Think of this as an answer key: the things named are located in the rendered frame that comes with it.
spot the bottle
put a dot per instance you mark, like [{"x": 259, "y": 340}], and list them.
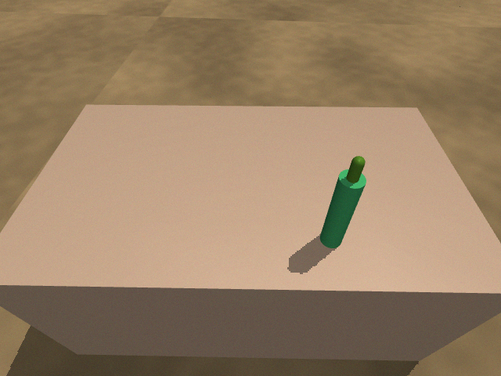
[{"x": 348, "y": 190}]

